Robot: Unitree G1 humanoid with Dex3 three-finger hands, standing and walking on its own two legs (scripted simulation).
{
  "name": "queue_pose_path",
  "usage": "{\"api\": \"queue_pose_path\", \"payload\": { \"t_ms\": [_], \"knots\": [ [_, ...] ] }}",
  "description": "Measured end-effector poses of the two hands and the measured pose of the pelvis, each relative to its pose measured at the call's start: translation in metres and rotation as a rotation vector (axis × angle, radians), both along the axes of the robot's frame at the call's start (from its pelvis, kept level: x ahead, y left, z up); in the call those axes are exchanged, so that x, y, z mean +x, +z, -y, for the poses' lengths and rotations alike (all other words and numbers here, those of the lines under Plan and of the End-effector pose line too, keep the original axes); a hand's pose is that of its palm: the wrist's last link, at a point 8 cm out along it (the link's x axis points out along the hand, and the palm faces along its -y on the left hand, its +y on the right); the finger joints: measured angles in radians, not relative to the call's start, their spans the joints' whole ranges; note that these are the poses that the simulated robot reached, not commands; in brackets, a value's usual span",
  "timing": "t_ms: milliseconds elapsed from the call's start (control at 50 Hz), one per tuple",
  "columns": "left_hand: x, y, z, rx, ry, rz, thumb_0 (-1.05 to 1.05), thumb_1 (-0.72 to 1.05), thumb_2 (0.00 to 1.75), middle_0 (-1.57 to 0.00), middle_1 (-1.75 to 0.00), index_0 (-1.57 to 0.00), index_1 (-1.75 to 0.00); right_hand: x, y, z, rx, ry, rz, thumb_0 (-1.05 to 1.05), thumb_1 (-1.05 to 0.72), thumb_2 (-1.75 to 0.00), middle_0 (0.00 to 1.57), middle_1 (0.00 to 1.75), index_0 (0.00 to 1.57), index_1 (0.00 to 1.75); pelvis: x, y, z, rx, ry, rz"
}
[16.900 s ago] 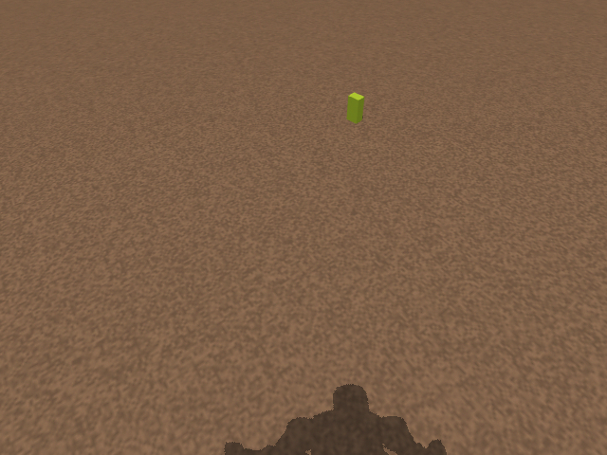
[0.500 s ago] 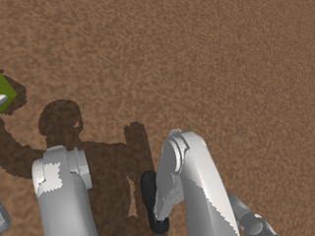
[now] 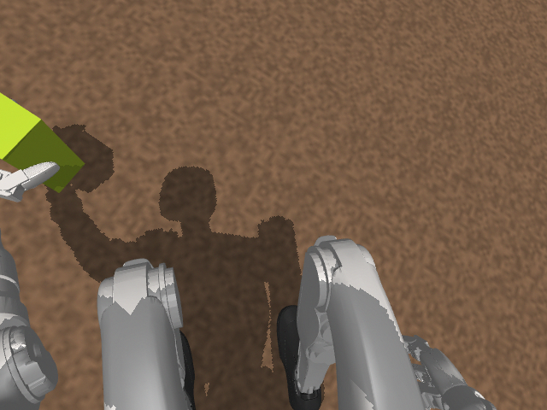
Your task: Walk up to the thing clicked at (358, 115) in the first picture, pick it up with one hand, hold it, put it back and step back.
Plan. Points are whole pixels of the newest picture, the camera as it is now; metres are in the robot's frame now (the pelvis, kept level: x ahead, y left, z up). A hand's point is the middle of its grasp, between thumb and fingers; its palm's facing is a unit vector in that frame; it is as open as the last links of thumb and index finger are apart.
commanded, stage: hold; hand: left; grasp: from the side
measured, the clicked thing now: (23, 144) +0.47 +0.31 -0.06
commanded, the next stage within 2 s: lift in 0.10 s
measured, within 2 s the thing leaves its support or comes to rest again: neither
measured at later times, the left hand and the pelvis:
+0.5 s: hand out of the picture +0.43 +0.31 +0.05, palm faces +0.31 -0.95 -0.02, open 12.3 cm; pelvis +0.00 +0.00 +0.05, yaw +3 degrees
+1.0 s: hand out of the picture +0.39 +0.28 +0.23, palm faces +0.33 -0.94 -0.03, open 12.3 cm; pelvis +0.02 +0.00 +0.20, yaw +6 degrees
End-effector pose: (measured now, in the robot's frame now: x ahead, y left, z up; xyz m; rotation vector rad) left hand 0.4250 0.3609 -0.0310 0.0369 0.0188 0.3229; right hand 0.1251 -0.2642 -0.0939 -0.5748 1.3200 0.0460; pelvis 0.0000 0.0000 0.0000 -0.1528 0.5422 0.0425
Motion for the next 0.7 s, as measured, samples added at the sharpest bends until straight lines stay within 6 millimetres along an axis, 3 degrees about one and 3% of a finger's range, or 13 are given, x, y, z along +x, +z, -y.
{"api": "queue_pose_path", "payload": {
  "t_ms": [180, 360, 520, 700],
  "knots": [
    [0.0, 0.016, 0.005, -0.017, 0.001, 0.003, -0.03, -0.61, 0.91, -0.58, -0.98, -0.62, -0.97, 0.007, 0.005, 0.001, 0.012, -0.024, 0.03, 0.0, -0.89, -0.9, 0.21, 0.3, 0.2, 0.3, 0.003, 0.009, 0.001, 0.013, 0.007, -0.019],
    [-0.015, 0.047, 0.004, -0.007, -0.019, 0.023, -0.02, -0.61, 0.85, -0.59, -0.97, -0.64, -0.97, 0.006, 0.016, -0.001, 0.03, -0.057, 0.068, 0.0, -0.91, -0.9, 0.21, 0.3, 0.2, 0.3, -0.001, 0.023, 0.001, 0.026, 0.017, -0.017],
    [-0.036, 0.088, 0.007, -0.01, -0.01, 0.01, -0.02, -0.61, 0.82, -0.6, -0.97, -0.64, -0.96, 0.012, 0.043, -0.01, 0.063, -0.102, 0.131, 0.0, -0.92, -0.9, 0.21, 0.3, 0.2, 0.3, -0.002, 0.053, 0.0, 0.039, 0.029, -0.029],
    [-0.046, 0.15, 0.012, -0.01, 0.008, 0.028, -0.02, -0.61, 0.82, -0.6, -0.98, -0.64, -0.97, 0.03, 0.088, -0.017, 0.095, -0.12, 0.212, 0.0, -0.91, -0.9, 0.21, 0.3, 0.2, 0.3, 0.001, 0.1, -0.001, 0.051, 0.039, -0.024]
  ]
}}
